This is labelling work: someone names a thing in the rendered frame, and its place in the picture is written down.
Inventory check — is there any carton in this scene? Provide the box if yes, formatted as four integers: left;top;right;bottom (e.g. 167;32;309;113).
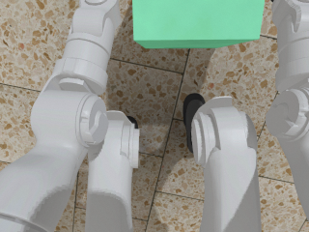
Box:
132;0;265;49

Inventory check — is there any right robot thigh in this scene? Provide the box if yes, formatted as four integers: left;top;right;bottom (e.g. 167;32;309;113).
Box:
191;106;262;232

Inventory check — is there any robot right forearm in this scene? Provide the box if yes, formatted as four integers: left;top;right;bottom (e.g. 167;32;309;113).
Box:
271;0;309;93

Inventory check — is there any left robot thigh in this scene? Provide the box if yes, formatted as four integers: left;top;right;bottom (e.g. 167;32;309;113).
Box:
84;120;140;232

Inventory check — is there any robot thigh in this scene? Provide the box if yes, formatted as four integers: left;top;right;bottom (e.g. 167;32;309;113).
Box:
191;106;262;232
84;120;140;232

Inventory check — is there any robot left forearm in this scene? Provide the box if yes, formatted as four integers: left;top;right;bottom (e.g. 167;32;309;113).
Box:
30;0;122;128

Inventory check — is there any left robot upper arm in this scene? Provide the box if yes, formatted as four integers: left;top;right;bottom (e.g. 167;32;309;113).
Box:
0;89;109;232

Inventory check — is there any right robot upper arm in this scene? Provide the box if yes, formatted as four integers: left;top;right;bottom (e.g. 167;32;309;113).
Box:
266;87;309;222

